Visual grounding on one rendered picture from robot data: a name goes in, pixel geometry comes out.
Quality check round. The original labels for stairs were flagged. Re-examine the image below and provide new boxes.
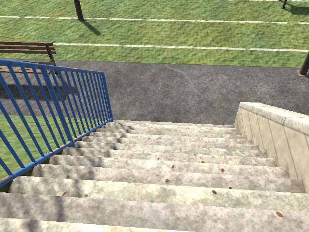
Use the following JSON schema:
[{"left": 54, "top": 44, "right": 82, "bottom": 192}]
[{"left": 0, "top": 120, "right": 309, "bottom": 232}]

